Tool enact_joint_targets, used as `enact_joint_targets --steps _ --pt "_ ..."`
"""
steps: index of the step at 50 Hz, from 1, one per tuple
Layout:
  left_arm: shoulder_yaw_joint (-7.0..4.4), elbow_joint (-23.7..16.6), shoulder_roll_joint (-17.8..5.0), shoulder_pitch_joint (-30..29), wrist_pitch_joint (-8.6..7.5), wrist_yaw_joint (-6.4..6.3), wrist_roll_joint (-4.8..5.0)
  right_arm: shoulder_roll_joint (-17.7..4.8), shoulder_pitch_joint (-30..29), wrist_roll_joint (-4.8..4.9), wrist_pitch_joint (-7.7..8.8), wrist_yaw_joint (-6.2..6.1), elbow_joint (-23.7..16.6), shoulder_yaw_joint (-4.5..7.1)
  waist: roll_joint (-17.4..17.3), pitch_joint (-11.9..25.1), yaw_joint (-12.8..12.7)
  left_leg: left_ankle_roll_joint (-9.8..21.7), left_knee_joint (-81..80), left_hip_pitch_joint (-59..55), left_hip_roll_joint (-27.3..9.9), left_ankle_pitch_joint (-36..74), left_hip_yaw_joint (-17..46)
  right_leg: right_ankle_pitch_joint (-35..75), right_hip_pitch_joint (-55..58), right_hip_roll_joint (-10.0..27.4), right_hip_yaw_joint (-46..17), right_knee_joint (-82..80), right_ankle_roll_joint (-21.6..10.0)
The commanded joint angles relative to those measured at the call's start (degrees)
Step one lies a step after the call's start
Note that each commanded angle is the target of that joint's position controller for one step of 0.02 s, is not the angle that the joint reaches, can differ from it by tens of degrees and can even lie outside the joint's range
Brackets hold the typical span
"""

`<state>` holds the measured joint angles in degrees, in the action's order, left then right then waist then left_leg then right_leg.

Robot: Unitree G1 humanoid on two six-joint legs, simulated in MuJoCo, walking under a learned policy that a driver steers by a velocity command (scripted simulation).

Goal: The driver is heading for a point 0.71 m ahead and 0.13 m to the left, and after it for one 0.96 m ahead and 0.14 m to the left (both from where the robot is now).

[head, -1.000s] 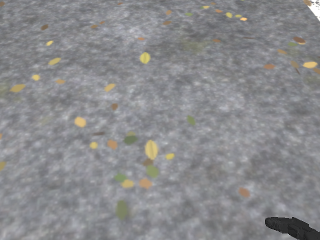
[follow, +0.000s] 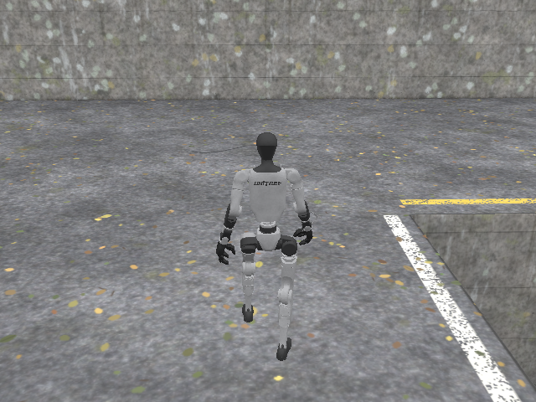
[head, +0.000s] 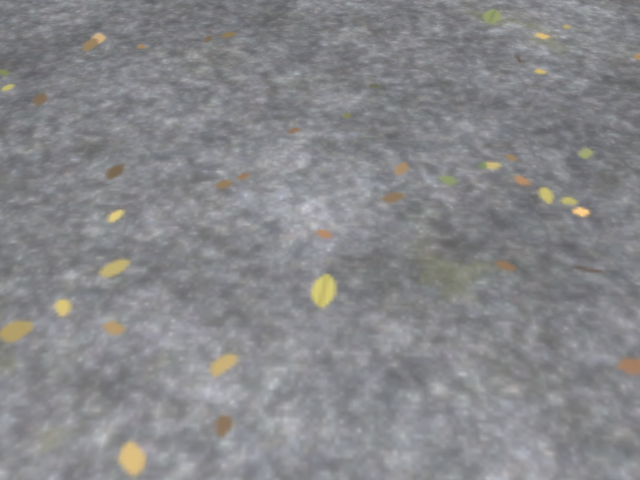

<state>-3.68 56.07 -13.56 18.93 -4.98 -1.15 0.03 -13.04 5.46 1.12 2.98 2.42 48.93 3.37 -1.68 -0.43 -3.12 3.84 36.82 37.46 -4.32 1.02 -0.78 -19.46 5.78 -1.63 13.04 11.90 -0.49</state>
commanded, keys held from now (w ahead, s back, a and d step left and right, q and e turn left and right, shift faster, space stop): w+q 0.32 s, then w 0.68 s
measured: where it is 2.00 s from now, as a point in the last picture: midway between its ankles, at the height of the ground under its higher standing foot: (264, 287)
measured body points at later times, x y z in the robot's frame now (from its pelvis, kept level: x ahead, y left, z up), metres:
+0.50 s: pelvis +0.30 +0.04 +0.01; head +0.32 +0.06 +0.46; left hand +0.45 +0.32 -0.08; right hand +0.41 -0.23 -0.11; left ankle +0.18 +0.11 -0.73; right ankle +0.50 -0.07 -0.70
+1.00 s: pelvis +0.57 +0.08 +0.01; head +0.60 +0.09 +0.46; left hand +0.48 +0.34 -0.12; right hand +0.85 -0.07 -0.08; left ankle +0.70 +0.28 -0.69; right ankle +0.51 -0.05 -0.73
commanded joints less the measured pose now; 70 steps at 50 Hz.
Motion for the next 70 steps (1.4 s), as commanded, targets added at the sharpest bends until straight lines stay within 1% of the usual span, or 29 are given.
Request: enact_joint_targets --steps 1,3,4,5,6,7,8,10,14,20,25,28,29,30,31,32,34,38,45,51,53,55,56,57,58,60,61,65,70 --pt "-2.46 -2.48 -10.92 0.23 0.96 -0.78 0.55 -4.29 -5.6 0.23 0.83 1.26 -6.86 0.98 5.85 -3.15 1.5 2.42 -1.06 0.34 2.76 -7.87 -4.47 50.91 2.15 18.65 -1.96 5.96 -6.48" --pt "-2.75 -3.53 -12.37 -1.76 1.85 -1.23 0.64 -8.26 5.11 0.51 0.62 1.29 -5.29 3.14 7.36 3.78 7.96 5.26 -2.37 -15.54 7.57 -10.24 -7.11 64.92 -0.36 17.12 -0.22 22.07 -4.59" --pt "-2.48 -4.39 -12.2 -2.31 1.72 -1.33 0.66 -12.38 14.52 0.51 0.4 0.41 -3.17 5.22 4.99 8.89 12.65 7.89 -5.74 -31.89 7.12 -7.31 -2.62 56.22 -9.93 14.65 0.33 36.44 -2.27" --pt "-0.49 -6.79 -5.59 1.93 0.47 -0.47 -1.19 -18.81 19.3 0.46 0.09 -0.77 -2.29 6.77 -8.75 15.09 9.68 16.0 -6.4 -53.5 -7.6 -8.51 23.32 13.34 -33.62 6.74 -0.93 58.16 1.12" --pt "0.62 -8.56 -4.23 1.39 -2.35 0.63 0.1 -18.33 19.74 0.07 0.66 -0.64 -3.56 5.9 -10.13 23.14 8.33 23.37 -17.43 -62.89 -16.14 -14.53 49.94 -15.14 -46.83 -1.81 -14.13 70.12 1.61" --pt "-0.55 -10.23 -8.28 -6.0 -4.11 1.37 2.42 -13.92 19.41 -0.63 0.96 -0.69 -3.41 4.71 -5.24 18.09 10.79 19.14 -19.29 -60.66 -13.81 -13.2 42.63 -11.09 -53.09 1.93 -19.09 71.17 -0.1" --pt "-0.42 -11.04 -8.3 -8.45 -4.82 1.44 2.7 -11.39 15.72 -0.3 1.32 -0.8 -3.86 4.06 -2.37 11.41 9.14 16.58 -19.17 -52.44 -11.55 -9.25 33.61 -5.75 -53.72 4.61 -18.29 66.88 -1.21" --pt "-1.39 -10.29 -8.95 -8.13 -4.04 0.57 0.28 -7.93 7.75 -0.37 1.47 -0.85 -6.23 2.88 2.37 4.98 3.94 13.86 -21.09 -35.29 -7.19 0.4 23.01 -0.35 -45.4 8.41 -17.65 57.56 -0.4" --pt "-1.4 -12.07 -6.71 -8.57 -1.45 0.23 -0.82 -10.24 7.98 -0.39 1.66 -2.07 -7.21 3.28 0.35 2.51 1.74 13.82 -24.41 -24.43 -4.07 7.07 17.07 5.17 -40.62 8.5 -15.91 46.78 2.92" --pt "-0.04 -15.44 -4.32 -20.05 -1.91 1.32 -0.16 -10.1 13.63 -0.03 1.11 -3.17 -5.82 3.08 -3.23 0.81 7.07 9.1 -23.75 -23.08 -0.82 -0.84 12.47 27.2 -35.74 4.18 -13.9 22.08 3.38" --pt "-0.6 -17.48 -7.49 -22.7 -3.04 2.66 0.21 -10.4 16.72 -0.14 0.76 -3.24 -4.07 2.97 -4.32 -0.53 7.51 8.11 -18.24 -33.61 -6.27 -0.52 18.28 20.73 -37.66 3.78 -15.11 16.41 -0.18" --pt "-2.06 -14.9 -10.45 -11.99 -3.63 2.51 -0.22 -9.98 14.65 -0.44 0.27 -3.31 -4.74 2.66 -4.58 4.42 1.55 5.54 -6.77 -35.07 -3.46 16.38 16.51 18.16 -23.4 2.06 -13.0 13.5 -4.18" --pt "-2.8 -13.57 -13.16 -2.67 -3.7 2.26 -0.96 -8.17 13.81 -1.04 0.33 -3.19 -6.03 1.72 -1.02 12.44 -2.48 3.59 7.32 -27.97 -0.03 10.81 13.31 20.43 -8.36 9.35 -20.35 15.87 -7.95" --pt "-4.28 -11.54 -17.88 5.24 -3.04 2.33 -1.31 -4.29 22.4 0.02 1.26 -3.07 -5.95 0.61 14.23 20.96 -1.19 -1.35 29.35 -6.64 8.91 -11.83 7.62 11.74 13.85 21.59 -44.03 13.58 -17.64" --pt "-3.27 -10.3 -13.68 6.72 -2.67 2.87 0.36 -6.45 22.18 0.58 1.9 -2.88 -5.49 0.56 17.69 20.63 -1.93 -1.5 36.27 3.71 9.0 -33.88 10.81 -1.17 15.93 24.57 -57.65 5.74 -18.55" --pt "-2.16 -11.13 -10.07 2.66 -2.37 2.72 1.0 -10.55 16.02 1.16 2.1 -2.67 -6.53 1.55 11.02 10.88 -2.39 -1.03 39.65 8.47 5.41 -30.1 11.14 -7.4 8.59 22.81 -50.96 4.77 -15.53" --pt "-0.97 -12.49 -7.68 -4.44 -1.51 2.71 -0.14 -9.67 8.79 -0.33 2.12 -2.6 -8.38 1.47 3.76 1.46 0.14 -0.86 33.83 6.15 0.59 -21.81 7.04 0.86 -7.5 18.11 -38.51 1.61 -13.17" --pt "-0.67 -11.65 -7.72 -5.2 -2.11 2.71 -0.22 -6.37 11.1 -0.66 1.17 -2.73 -7.82 1.25 6.89 0.95 3.35 -2.15 24.69 -0.01 -2.4 -16.12 4.98 15.6 -15.44 13.94 -27.86 -2.58 -13.05" --pt "-1.3 -8.85 -10.58 0.52 -0.99 1.54 0.94 -4.02 -1.46 -0.67 1.89 -2.09 -11.09 0.08 5.35 -0.81 -0.45 -3.94 0.92 -1.35 -0.85 2.87 1.81 23.24 -13.26 11.26 -18.11 -3.8 -10.8" --pt "-1.57 -6.27 -11.68 4.84 0.79 1.19 1.33 -5.3 -8.64 0.06 2.77 -0.26 -14.31 0.13 6.27 -2.95 -1.63 -1.66 -7.19 -1.0 1.23 -2.17 1.25 25.87 -3.84 15.89 -19.96 0.8 -9.84" --pt "-1.89 -6.28 -12.83 3.43 1.34 0.89 1.38 -7.25 -4.54 -0.12 3.05 -0.09 -13.56 0.94 7.4 -0.31 1.58 0.13 -9.18 -8.44 3.21 -5.56 -0.26 37.27 -2.37 15.89 -19.22 6.15 -8.52" --pt "-0.94 -7.44 -10.87 1.83 1.5 0.63 0.76 -12.42 12.35 -0.89 2.98 -0.96 -9.01 3.31 5.17 11.27 9.62 4.5 -8.28 -34.94 0.55 -1.72 2.25 41.1 -11.87 10.97 -14.82 26.49 -5.29" --pt "0.83 -9.31 -5.37 6.36 0.48 0.8 -0.19 -18.48 19.79 -2.12 2.62 -1.5 -8.03 4.63 -6.97 20.44 9.38 12.04 -7.79 -57.97 -14.4 -2.61 24.47 17.06 -33.49 3.17 -11.48 48.77 -1.51" --pt "1.3 -8.3 -5.0 8.08 -0.79 1.31 0.76 -15.75 21.44 -1.11 2.2 -1.33 -7.16 3.93 -14.2 25.78 9.45 16.93 -16.11 -63.02 -20.18 -10.67 42.24 -14.04 -45.05 -0.93 -18.04 60.01 -0.73" --pt "-0.22 -9.04 -10.39 3.5 -1.37 1.64 2.43 -12.14 18.15 -0.8 2.04 -1.46 -7.45 2.76 -8.21 16.4 9.97 13.78 -17.69 -56.04 -18.05 -15.54 35.17 -12.06 -50.69 2.67 -20.4 64.25 -1.32" --pt "-0.4 -10.41 -9.87 -2.81 -1.0 1.52 2.16 -8.46 10.45 -1.16 2.13 -1.41 -7.98 1.49 -1.96 5.18 6.67 9.75 -21.73 -38.94 -13.04 -12.24 20.8 -2.66 -48.68 7.46 -17.92 58.74 -1.37" --pt "-0.84 -10.14 -9.53 -2.45 -0.12 1.26 1.58 -6.87 7.87 -1.5 2.63 -1.23 -8.06 1.05 -3.05 2.84 4.69 8.59 -24.09 -33.34 -11.12 -9.98 16.53 0.38 -45.62 9.06 -18.4 55.65 -1.11" --pt "-0.71 -9.93 -6.23 -0.7 2.36 0.91 1.54 -7.9 6.42 -2.15 4.19 -1.28 -6.08 1.73 -2.74 0.13 1.87 8.67 -29.55 -26.14 -10.02 -1.89 6.7 7.93 -43.16 9.61 -19.57 52.18 0.46" --pt "0.36 -12.74 -3.19 -8.55 1.32 1.72 -0.28 -9.06 7.12 -1.78 3.38 -2.68 -3.62 1.56 -1.47 -1.1 2.99 6.39 -26.54 -24.52 -5.36 20.65 -4.96 23.38 -37.44 6.63 -14.43 30.47 1.01"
